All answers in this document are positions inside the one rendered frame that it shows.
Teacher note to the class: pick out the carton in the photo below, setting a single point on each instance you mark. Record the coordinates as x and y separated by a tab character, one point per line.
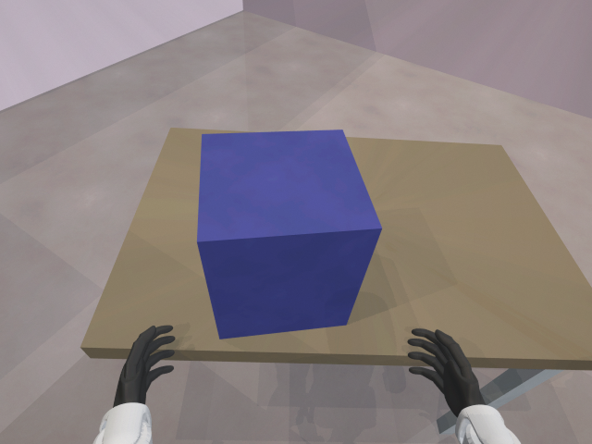
286	230

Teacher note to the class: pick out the right robot hand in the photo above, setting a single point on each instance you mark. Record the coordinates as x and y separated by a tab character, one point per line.
454	376

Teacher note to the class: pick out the left robot hand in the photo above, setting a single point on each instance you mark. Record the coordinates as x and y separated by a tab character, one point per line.
136	377

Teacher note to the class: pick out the robot right forearm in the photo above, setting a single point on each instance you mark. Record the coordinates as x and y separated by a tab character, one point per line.
483	424

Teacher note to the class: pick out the robot left forearm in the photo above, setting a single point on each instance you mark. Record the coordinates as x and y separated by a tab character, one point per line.
127	423

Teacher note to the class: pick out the table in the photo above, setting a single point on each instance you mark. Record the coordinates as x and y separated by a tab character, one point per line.
465	248

